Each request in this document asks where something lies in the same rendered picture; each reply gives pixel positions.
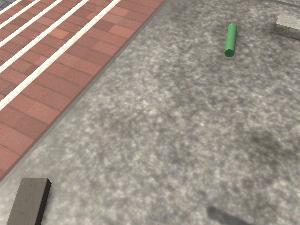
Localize stairs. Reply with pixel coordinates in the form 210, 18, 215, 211
0, 0, 113, 101

